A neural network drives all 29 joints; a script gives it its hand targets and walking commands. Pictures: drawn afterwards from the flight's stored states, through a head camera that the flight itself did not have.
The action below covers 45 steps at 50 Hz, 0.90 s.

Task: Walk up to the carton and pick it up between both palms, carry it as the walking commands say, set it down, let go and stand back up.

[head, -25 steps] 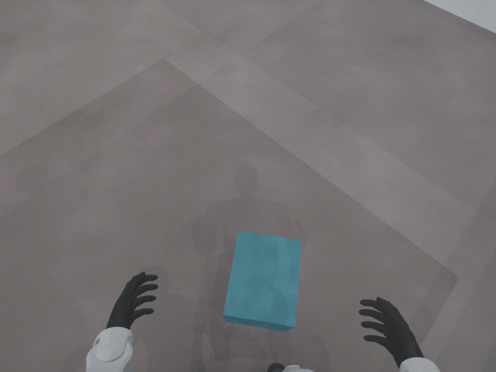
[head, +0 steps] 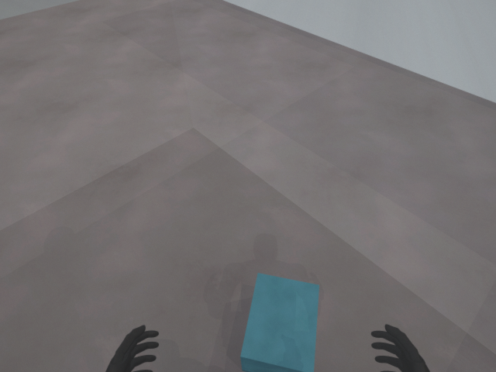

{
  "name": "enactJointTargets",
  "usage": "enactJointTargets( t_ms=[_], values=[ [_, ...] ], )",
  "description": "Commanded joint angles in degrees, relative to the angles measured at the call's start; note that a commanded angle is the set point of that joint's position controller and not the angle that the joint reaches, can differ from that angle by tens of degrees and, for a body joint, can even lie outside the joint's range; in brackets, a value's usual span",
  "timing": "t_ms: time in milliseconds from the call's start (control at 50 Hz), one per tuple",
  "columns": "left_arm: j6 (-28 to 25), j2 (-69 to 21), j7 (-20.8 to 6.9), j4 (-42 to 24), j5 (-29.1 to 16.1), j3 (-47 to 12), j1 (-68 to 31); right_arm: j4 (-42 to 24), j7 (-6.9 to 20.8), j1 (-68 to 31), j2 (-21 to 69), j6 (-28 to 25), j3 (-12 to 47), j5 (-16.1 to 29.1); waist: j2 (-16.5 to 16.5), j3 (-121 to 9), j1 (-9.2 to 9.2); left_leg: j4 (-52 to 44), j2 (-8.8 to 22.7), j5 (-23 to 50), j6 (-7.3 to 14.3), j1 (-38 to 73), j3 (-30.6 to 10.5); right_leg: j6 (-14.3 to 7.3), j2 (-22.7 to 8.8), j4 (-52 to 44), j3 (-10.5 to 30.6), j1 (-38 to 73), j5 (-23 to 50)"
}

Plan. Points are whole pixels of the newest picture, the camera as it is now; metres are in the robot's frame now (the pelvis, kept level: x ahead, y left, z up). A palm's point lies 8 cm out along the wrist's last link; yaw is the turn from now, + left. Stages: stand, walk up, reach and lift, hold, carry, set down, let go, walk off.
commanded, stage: let go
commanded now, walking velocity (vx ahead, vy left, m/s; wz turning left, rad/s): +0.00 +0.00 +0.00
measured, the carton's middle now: (280, 328) +0.40 -0.07 -0.66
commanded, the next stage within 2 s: stand in 0.12 s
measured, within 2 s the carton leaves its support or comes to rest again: neither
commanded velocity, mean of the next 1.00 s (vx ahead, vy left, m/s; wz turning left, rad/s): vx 0.00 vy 0.00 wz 0.00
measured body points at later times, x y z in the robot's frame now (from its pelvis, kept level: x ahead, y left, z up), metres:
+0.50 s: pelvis +0.01 -0.02 +0.00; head -0.05 -0.02 +0.45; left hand +0.10 +0.29 -0.09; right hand +0.12 -0.31 -0.10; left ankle -0.03 +0.09 -0.73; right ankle +0.00 -0.12 -0.73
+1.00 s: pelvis -0.02 -0.03 +0.01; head -0.07 -0.03 +0.46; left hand +0.04 +0.27 -0.11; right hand +0.07 -0.32 -0.11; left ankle -0.03 +0.09 -0.73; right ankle +0.00 -0.12 -0.73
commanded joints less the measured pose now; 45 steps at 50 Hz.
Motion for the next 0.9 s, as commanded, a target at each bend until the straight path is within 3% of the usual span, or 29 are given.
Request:
enactJointTargets(
  t_ms=[0, 20, 40, 60, 80, 100, 140, 160, 200, 240, 260, 300, 340, 420, 440, 460, 480, 520, 560, 580, 600, 660, 720, 740, 760, 800, 820, 860, 880],
  values=[
    [-2.1, 6.0, 0.4, -8.3, -0.7, 1.4, -4.0, -7.6, -1.4, -2.2, -7.7, 1.3, -3.1, -0.7, 1.9, -5.2, -0.92, -5.6, 4.6, 19.7, -3.6, -5.5, -1.3, 0.3, 1.9, -0.5, -0.4, 3.0, 10.3],
    [-2.0, 6.4, 0.4, -7.6, -0.6, 0.8, -4.7, -8.5, -1.9, -3.5, -7.1, 1.6, -3.9, -2.2, -0.2, -6.9, -0.38, -4.9, 4.3, 19.3, -3.2, -3.3, -0.9, 0.0, 1.7, -0.5, -1.1, 3.0, 9.2],
    [-2.0, 6.8, 0.7, -7.5, -0.3, 1.6, -3.7, -10.2, -2.2, -3.4, -8.5, 2.4, -4.1, -2.8, 0.2, -7.9, -0.94, -3.8, 4.7, 20.9, -3.3, -1.1, -1.2, 0.2, 1.9, 0.0, -0.8, 1.5, 8.5],
    [-2.3, 6.8, 0.6, -7.4, 0.0, 1.6, -3.7, -7.9, -2.6, -3.9, -10.5, 2.9, -4.3, -2.4, 0.7, -7.4, 1.31, -3.4, 4.9, 21.8, -3.2, -2.5, -1.1, 0.3, 1.6, 0.4, -0.8, 1.3, 8.4],
    [-2.1, 5.5, 0.6, -7.0, 0.0, 0.8, -3.5, -8.0, -2.6, -3.3, -11.1, 3.2, -4.4, -2.5, 2.6, -7.4, 0.15, -3.1, 5.0, 21.3, -3.2, -2.4, -1.3, -0.1, 2.0, 0.9, -0.2, 0.2, 8.3],
    [-3.8, 13.1, 2.7, 3.7, 4.1, 3.6, 0.1, 0.9, -4.1, -2.4, -12.7, -2.8, -5.2, 0.1, 1.8, -15.9, -0.24, -3.5, 4.0, 12.0, -3.6, -6.1, -3.0, -0.3, -4.3, -1.3, 2.4, -1.3, 12.5],
    [-5.3, 15.0, 3.8, 5.2, 4.9, 4.4, 0.6, 3.2, -3.9, -2.7, -12.3, -7.4, -4.8, -0.6, -1.4, -13.0, 0.27, -4.7, 4.7, 7.8, -2.5, -8.6, -4.3, -1.1, -5.4, -1.8, 3.3, -1.9, 9.0],
    [-5.9, 14.8, 3.8, 6.0, 4.7, 4.1, -1.2, 4.6, -3.9, -3.2, -13.0, -9.2, -5.5, -0.6, -0.7, -12.1, -0.44, -5.2, 5.2, 8.0, -2.1, -6.9, -6.2, -1.6, -6.1, -1.8, 5.2, -5.0, 8.0],
    [-7.0, 13.4, 3.4, 7.5, 4.0, 3.8, -3.3, 7.2, -3.5, -3.2, -12.1, -10.8, -4.9, -1.4, 2.3, -9.9, -0.62, -6.3, 5.8, 9.6, -1.1, -7.2, -6.3, -1.1, -5.2, -2.7, 4.2, -7.7, 6.9],
    [-7.7, 13.9, 3.3, 9.6, 3.9, 3.8, -2.5, 9.8, -3.9, -1.7, -12.2, -11.5, -4.7, -0.9, -1.3, -10.2, -1.06, -7.6, 6.7, 13.2, -1.4, -7.8, -7.7, -1.7, -5.2, -2.1, 3.7, -5.9, 8.4],
    [-8.1, 13.8, 3.4, 10.5, 3.5, 3.9, -2.2, 10.2, -3.6, -2.7, -12.7, -12.2, -4.7, -1.0, 0.0, -11.6, -0.35, -6.4, 6.7, 13.0, -0.7, -7.3, -7.4, -1.8, -5.7, -3.2, 4.6, -4.7, 10.5],
    [-8.4, 13.5, 3.1, 11.6, 3.9, 4.2, -2.7, 12.1, -4.1, -1.8, -12.8, -13.3, -4.2, -1.1, -0.9, -10.0, -0.51, -7.6, 6.2, 15.3, -0.8, -8.5, -7.3, -2.2, -6.0, -2.9, 4.6, -3.9, 13.2],
    [-8.6, 15.0, 3.2, 13.0, 4.2, 4.6, -3.3, 13.2, -4.0, -2.4, -15.0, -13.3, -4.9, -1.1, -1.7, -9.2, -0.69, -8.2, 6.7, 15.5, -1.0, -7.7, -7.3, -1.9, -6.3, -4.1, 4.1, -4.5, 12.7],
    [-9.1, 15.3, 3.5, 15.4, 3.9, 4.5, -2.3, 16.5, -4.0, -0.9, -16.1, -13.9, -4.2, -0.7, -0.1, -7.4, -0.68, -9.6, 6.9, 12.9, -1.4, -7.1, -7.6, -1.8, -6.8, -6.9, 5.4, -4.7, 10.1],
    [-9.2, 16.4, 3.4, 16.0, 4.0, 4.6, -3.2, 17.3, -4.3, -1.5, -16.0, -13.9, -4.0, -0.7, -0.8, -7.1, -1.34, -9.9, 7.0, 12.6, -1.4, -8.0, -7.8, -2.2, -6.8, -5.9, 5.7, -4.7, 10.4],
    [-9.1, 16.3, 3.5, 15.9, 3.6, 4.7, -1.9, 17.7, -4.2, -1.4, -16.4, -14.1, -3.8, -0.6, -1.3, -9.7, -0.29, -9.8, 7.1, 14.0, -1.3, -6.1, -7.6, -1.9, -6.6, -6.7, 5.8, -2.8, 11.4],
    [-8.8, 16.3, 3.6, 17.1, 3.6, 4.5, -1.3, 18.2, -4.3, -0.7, -16.0, -13.9, -3.6, -0.7, -3.0, -7.9, -0.58, -10.3, 6.8, 15.8, -1.3, -7.2, -7.6, -2.3, -6.4, -6.3, 5.0, -3.2, 13.4],
    [-8.9, 15.6, 3.5, 17.3, 3.6, 4.2, -1.3, 19.9, -4.9, -0.2, -16.5, -14.1, -3.4, -0.9, -0.5, -8.1, -0.01, -9.3, 6.8, 18.9, -1.0, -7.4, -7.4, -2.6, -7.2, -6.2, 5.1, -1.6, 16.8],
    [-9.0, 16.7, 3.6, 18.1, 3.7, 4.5, -1.9, 20.3, -4.6, -0.8, -16.0, -14.2, -2.9, -0.3, -1.0, -8.0, -0.40, -9.7, 6.6, 17.4, -1.3, -6.6, -7.0, -2.4, -7.6, -6.6, 5.8, -1.9, 15.7],
    [-8.9, 17.9, 3.6, 18.8, 3.4, 4.8, -1.7, 20.5, -4.4, -1.6, -16.2, -14.1, -2.8, -0.1, -3.0, -9.0, -0.55, -9.1, 6.4, 16.0, -1.2, -5.2, -7.2, -1.9, -6.8, -7.6, 5.9, -2.8, 15.3],
    [-8.7, 17.4, 3.7, 18.7, 3.4, 4.4, -2.2, 20.7, -4.0, -1.2, -16.3, -14.4, -3.0, -0.5, -0.5, -7.6, -0.77, -9.9, 6.8, 16.3, -1.2, -5.5, -7.6, -2.1, -7.2, -8.0, 5.9, -3.0, 15.2],
    [-9.1, 17.2, 3.6, 19.7, 3.2, 4.2, -2.9, 22.9, -4.7, -1.1, -17.5, -14.2, -3.1, -0.6, -1.5, -8.0, -0.46, -10.4, 6.9, 14.9, -1.2, -6.7, -8.1, -2.3, -7.4, -8.7, 5.9, -1.1, 13.9],
    [-9.1, 17.8, 3.6, 21.9, 3.0, 4.1, -1.5, 24.3, -4.6, -0.3, -18.3, -14.3, -2.6, -0.5, 0.0, -7.4, -0.43, -11.0, 6.4, 13.3, -1.2, -5.5, -7.7, -2.4, -7.6, -9.1, 7.3, -2.2, 12.5],
    [-8.9, 17.3, 3.7, 22.1, 3.0, 3.8, -2.3, 24.4, -4.5, 0.1, -17.4, -14.5, -2.3, -0.1, -1.4, -6.2, -1.18, -10.5, 6.8, 13.1, -1.4, -5.8, -7.6, -2.5, -7.8, -9.6, 7.1, -2.9, 12.7],
    [-9.1, 17.4, 3.5, 22.5, 3.0, 4.0, -2.4, 25.2, -4.5, -0.3, -17.5, -14.5, -2.2, -0.2, -2.0, -6.7, -0.31, -11.2, 6.3, 12.3, -1.8, -5.7, -8.1, -1.9, -6.9, -9.7, 6.9, -2.4, 12.1],
    [-9.1, 17.6, 3.6, 23.3, 3.1, 3.5, -3.0, 25.4, -4.5, -2.2, -17.0, -14.4, -2.0, -0.5, -0.9, -6.4, -0.12, -11.7, 6.9, 11.7, -1.0, -5.8, -8.3, -2.2, -7.2, -9.8, 6.5, -2.6, 11.4],
    [-9.0, 17.6, 3.5, 23.8, 3.3, 3.2, -3.6, 25.7, -4.3, -2.5, -17.7, -14.5, -2.0, -0.2, -2.3, -4.5, -0.57, -12.1, 6.6, 10.5, -1.0, -6.1, -8.8, -1.9, -6.9, -10.3, 6.4, -4.0, 9.1],
    [-8.9, 18.0, 3.2, 24.2, 3.2, 3.8, -4.7, 26.6, -4.4, -2.5, -17.8, -14.6, -2.1, -0.2, -0.4, -5.8, -0.41, -12.1, 6.7, 9.1, -1.1, -6.6, -8.4, -2.1, -7.5, -11.2, 7.2, -2.5, 7.0],
    [-8.9, 18.6, 3.3, 24.3, 3.0, 3.7, -3.5, 26.7, -4.3, -1.6, -16.9, -14.3, -1.8, -0.1, -1.7, -6.2, -0.28, -12.3, 6.7, 8.7, -1.1, -5.9, -8.2, -2.1, -7.7, -11.7, 7.5, -2.5, 5.9]
  ],
)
